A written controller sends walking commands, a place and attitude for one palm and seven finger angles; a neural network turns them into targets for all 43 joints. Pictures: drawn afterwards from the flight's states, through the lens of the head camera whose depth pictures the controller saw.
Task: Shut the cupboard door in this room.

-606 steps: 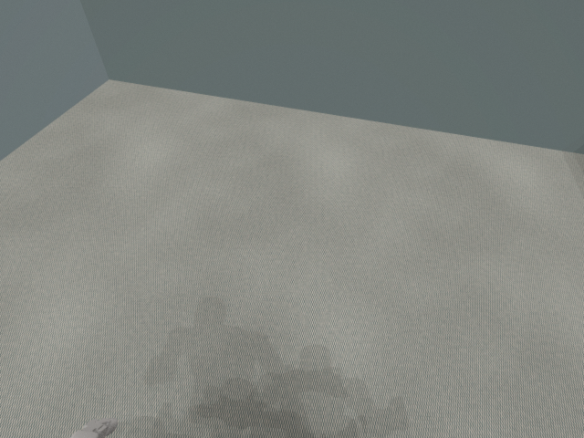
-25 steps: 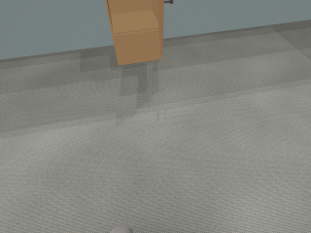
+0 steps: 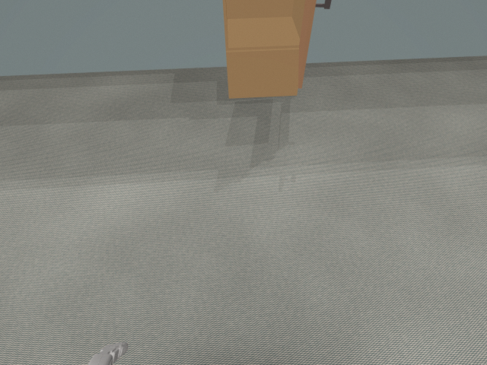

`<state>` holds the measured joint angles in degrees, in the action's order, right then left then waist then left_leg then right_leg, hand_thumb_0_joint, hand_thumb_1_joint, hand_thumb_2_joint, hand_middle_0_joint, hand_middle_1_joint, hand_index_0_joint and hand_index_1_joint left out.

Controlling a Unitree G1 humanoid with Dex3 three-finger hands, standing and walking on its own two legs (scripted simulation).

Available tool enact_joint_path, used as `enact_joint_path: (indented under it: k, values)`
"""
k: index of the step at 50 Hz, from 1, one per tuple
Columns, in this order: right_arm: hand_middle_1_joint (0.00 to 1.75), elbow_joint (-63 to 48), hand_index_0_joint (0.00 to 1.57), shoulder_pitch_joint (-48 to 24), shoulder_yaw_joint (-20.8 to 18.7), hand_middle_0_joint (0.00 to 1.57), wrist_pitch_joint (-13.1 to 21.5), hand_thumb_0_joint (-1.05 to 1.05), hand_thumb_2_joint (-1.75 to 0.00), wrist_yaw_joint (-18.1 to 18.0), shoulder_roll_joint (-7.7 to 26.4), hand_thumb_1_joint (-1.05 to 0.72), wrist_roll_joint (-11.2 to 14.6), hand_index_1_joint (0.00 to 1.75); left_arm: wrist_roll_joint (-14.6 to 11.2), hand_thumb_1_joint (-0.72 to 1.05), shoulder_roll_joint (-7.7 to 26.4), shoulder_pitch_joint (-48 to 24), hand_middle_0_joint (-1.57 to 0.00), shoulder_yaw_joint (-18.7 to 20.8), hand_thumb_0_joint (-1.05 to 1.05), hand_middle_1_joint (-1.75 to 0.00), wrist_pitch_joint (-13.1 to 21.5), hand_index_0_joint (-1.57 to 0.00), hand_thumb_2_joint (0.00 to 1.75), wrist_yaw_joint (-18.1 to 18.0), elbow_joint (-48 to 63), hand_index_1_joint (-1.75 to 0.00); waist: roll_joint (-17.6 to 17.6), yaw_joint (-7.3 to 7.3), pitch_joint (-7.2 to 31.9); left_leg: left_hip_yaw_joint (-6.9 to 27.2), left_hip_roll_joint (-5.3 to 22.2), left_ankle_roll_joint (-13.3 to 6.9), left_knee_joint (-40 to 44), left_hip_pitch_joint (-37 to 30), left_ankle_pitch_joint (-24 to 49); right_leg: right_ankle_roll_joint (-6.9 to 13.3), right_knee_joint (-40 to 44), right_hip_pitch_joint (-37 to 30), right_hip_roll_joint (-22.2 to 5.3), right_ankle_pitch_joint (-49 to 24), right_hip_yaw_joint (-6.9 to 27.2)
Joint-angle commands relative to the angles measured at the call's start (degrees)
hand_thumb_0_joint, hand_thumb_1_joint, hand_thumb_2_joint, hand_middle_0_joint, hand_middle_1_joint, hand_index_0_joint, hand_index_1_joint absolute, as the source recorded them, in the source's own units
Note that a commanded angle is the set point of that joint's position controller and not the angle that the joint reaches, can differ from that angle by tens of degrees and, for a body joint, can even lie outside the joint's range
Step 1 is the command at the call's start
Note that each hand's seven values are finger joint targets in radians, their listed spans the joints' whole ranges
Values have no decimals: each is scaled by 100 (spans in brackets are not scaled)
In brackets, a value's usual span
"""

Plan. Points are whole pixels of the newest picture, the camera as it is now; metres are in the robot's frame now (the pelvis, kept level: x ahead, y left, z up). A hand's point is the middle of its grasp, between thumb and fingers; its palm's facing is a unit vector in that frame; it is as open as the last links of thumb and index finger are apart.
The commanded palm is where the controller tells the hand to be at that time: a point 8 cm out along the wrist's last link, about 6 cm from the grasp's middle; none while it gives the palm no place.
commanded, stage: turn or walk to find it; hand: left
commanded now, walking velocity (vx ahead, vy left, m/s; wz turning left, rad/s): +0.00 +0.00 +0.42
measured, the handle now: out of the picture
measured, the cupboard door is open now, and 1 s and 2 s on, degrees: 80 80 80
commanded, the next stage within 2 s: none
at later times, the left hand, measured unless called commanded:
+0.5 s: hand out of the picture -0.05 +0.19 -0.18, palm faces +0.29 -0.93 -0.24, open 7.3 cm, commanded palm none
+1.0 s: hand out of the picture -0.01 +0.22 -0.15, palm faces +0.41 -0.87 -0.28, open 7.4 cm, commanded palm none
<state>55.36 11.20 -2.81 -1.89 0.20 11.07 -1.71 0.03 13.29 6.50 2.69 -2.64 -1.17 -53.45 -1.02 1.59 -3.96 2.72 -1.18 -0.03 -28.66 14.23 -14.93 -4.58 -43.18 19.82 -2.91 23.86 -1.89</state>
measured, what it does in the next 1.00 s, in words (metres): steps on the spot, turning left: right foot, then left foot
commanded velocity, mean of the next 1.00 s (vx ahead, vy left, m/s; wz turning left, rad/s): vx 0.00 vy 0.00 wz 0.42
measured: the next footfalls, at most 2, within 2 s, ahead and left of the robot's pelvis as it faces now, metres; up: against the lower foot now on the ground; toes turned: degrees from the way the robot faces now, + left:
right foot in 0.04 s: +0.04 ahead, -0.12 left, +0.00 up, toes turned -2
left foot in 0.52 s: -0.02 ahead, +0.12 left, +0.00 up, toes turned +20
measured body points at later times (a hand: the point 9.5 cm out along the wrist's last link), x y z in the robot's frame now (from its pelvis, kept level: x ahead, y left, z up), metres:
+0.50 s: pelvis -0.02 -0.01 -0.01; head +0.02 +0.01 +0.44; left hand -0.06 +0.24 -0.16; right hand +0.12 -0.24 -0.15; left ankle -0.06 +0.11 -0.73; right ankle +0.00 -0.12 -0.74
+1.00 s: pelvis -0.03 -0.02 +0.00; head +0.00 -0.02 +0.45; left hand -0.03 +0.26 -0.13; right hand +0.11 -0.22 -0.16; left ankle -0.06 +0.10 -0.74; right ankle +0.02 -0.13 -0.73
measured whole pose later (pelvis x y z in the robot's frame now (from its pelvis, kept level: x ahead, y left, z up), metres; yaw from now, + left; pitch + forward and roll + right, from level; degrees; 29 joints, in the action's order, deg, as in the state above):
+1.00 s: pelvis -0.03 -0.02 +0.00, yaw +25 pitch +0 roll +1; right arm 55.4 13.2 -3.1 -2.4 0.3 11.6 -1.6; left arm 0.0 12.6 7.2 2.4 -2.3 -1.1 -52.7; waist -1.4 2.2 -3.1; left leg 3.9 -2.3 -0.1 -29.2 16.3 -13.1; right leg -4.1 -38.0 17.8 -2.2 20.6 -1.9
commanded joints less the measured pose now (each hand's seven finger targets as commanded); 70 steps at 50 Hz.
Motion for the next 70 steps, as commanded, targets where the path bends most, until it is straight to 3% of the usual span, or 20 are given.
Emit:
enact_joint_path:
  k: [1,2,3,4,9,20,24,25,26,27,30,34,44,49,50,51,52,54,56,70]
  values:
    - [30,-431,20,-33,-309,20,77,0,-90,-60,1008,-90,87,30,44,90,640,879,-20,160,0,-30,270,-20,90,-34,199,-30,-261,-375,818,1022,806,-349,-203,444,1679,114,2173,-1640,-257,-1584,69]
    - [30,-516,20,87,-243,20,85,0,-90,-22,617,-90,137,30,136,90,1150,1016,-20,258,0,-30,330,-20,90,-89,184,-30,1250,-416,978,260,94,51,-1262,1475,-166,526,2441,-2416,-1555,-2097,1334]
    - [30,-680,20,-178,-259,20,41,0,-90,-37,659,-90,115,30,137,90,1405,1080,-20,293,0,-30,318,-20,90,-94,251,-30,1770,-534,697,15,-188,177,-2457,1753,-2012,1214,2592,-1738,-2515,-2801,2150]
    - [30,-650,20,-206,-301,20,-39,0,-90,-40,791,-90,80,30,102,90,1249,896,-20,259,0,-30,286,-20,90,-113,323,-30,1096,-439,457,289,-4,149,-3259,1663,-1870,1446,2638,-1190,-2509,-2627,1760]
    - [30,-202,20,332,-314,20,-154,0,-90,78,705,-90,44,30,89,90,659,142,-20,140,0,-30,338,-20,90,-83,520,-30,973,2,159,38,224,305,-4267,1711,-570,994,2602,-820,-1462,-1989,307]
    - [30,-404,20,-468,-120,20,-46,0,-90,56,523,-90,121,30,174,90,1032,1063,-20,255,0,-30,299,-20,90,-65,110,-30,1229,-484,532,-625,325,366,-1745,1058,-1150,1295,1967,-1709,-1811,-3782,-66]
    - [30,-310,20,33,-124,20,45,0,-90,43,640,-90,125,30,119,90,1078,794,-20,279,0,-30,249,-20,90,-56,61,-30,982,-144,761,-777,320,245,-24,-149,52,880,1271,-1246,-1718,-3268,-472]
    - [30,-248,20,271,-173,20,102,0,-90,50,856,-90,108,30,68,90,945,808,-20,256,0,-30,210,-20,90,-41,106,-30,254,13,922,-453,547,133,594,-887,878,573,597,-674,-1457,-2566,-736]
    - [30,-277,20,431,-309,20,148,0,-90,22,1437,-90,58,30,27,90,586,900,-20,194,0,-30,165,-20,90,-12,263,-30,-1398,78,925,1410,1904,-460,828,-1639,2552,104,-542,823,-656,-98,-984]
    - [30,-196,20,713,-363,20,92,0,-90,-19,1719,-90,77,30,68,90,443,543,-20,81,0,-30,121,-20,90,-31,413,-30,-1665,249,857,1790,2511,-1038,940,-1400,3668,43,-1360,1102,-387,1484,-548]
    - [30,-310,20,36,-256,20,84,0,-90,-118,1315,-90,40,30,89,90,589,299,-20,175,0,-30,28,-20,90,5,243,-30,-1251,29,286,1265,1890,-971,1128,-506,1904,88,-2098,1163,-475,546,-2]
    - [30,-390,20,-108,-188,20,156,0,-90,-119,1187,-90,82,30,92,90,561,598,-20,167,0,-30,74,-20,90,70,64,-30,-685,-147,364,726,1399,-775,1074,-656,2302,2,-2091,1061,-327,-166,-13]
    - [30,-355,20,308,-296,20,111,0,-90,-95,1195,-90,28,30,50,90,409,75,-20,105,0,-30,104,-20,90,1,427,-30,-822,66,570,1417,1464,-1017,821,-869,2603,-26,-634,738,-96,259,70]
    - [30,-440,20,27,-323,20,66,0,-90,-68,1130,-90,64,30,10,90,482,765,-20,136,0,-30,216,-20,90,-23,273,-30,-664,-317,749,1422,1033,-628,235,291,2022,89,1682,-1155,75,-1108,-93]
    - [30,-464,20,81,-294,20,70,0,-90,-43,901,-90,109,30,56,90,740,1006,-20,187,0,-30,283,-20,90,-49,238,-30,24,-398,896,1118,648,-302,-256,945,954,192,2367,-1981,-461,-1443,378]
    - [30,-583,20,143,-231,20,76,0,-90,-16,486,-90,131,30,154,90,1272,1083,-20,299,0,-30,332,-20,90,-100,246,-30,1734,-442,866,140,-197,141,-1507,1986,-1110,756,2664,-2418,-1974,-1751,1913]
    - [30,-657,20,-66,-302,20,19,0,-90,-36,750,-90,86,30,106,90,1372,1056,-20,273,0,-30,295,-20,90,-98,350,-30,1586,-517,628,174,-156,165,-2665,1869,-1942,1297,2785,-1416,-2580,-2002,2234]
    - [30,-438,20,183,-366,20,-123,0,-90,10,771,-90,43,30,80,90,993,321,-20,262,0,-30,277,-20,90,-127,510,-30,1196,-149,269,344,62,149,-3757,1815,-1336,1254,3037,-624,-2083,-742,1604]
    - [30,-221,20,394,-351,20,-152,0,-90,69,739,-90,18,30,70,90,699,23,-20,151,0,-30,312,-20,90,-85,592,-30,882,24,-27,161,206,248,-4159,1771,-681,1019,2891,-467,-1557,-1049,800]
    - [30,-340,20,-345,-136,20,-56,0,-90,52,491,-90,117,30,176,90,996,1064,-20,255,0,-30,301,-20,90,-67,88,-30,1169,-478,471,-587,351,402,-1750,1109,-1185,1322,2096,-1630,-1830,-3439,-11]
